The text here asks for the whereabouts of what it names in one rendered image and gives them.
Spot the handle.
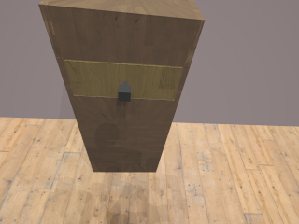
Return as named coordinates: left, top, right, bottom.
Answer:
left=118, top=80, right=131, bottom=102

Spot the drawer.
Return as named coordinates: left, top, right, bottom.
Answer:
left=64, top=59, right=182, bottom=100

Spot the cabinet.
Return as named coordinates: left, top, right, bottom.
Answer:
left=38, top=0, right=205, bottom=173

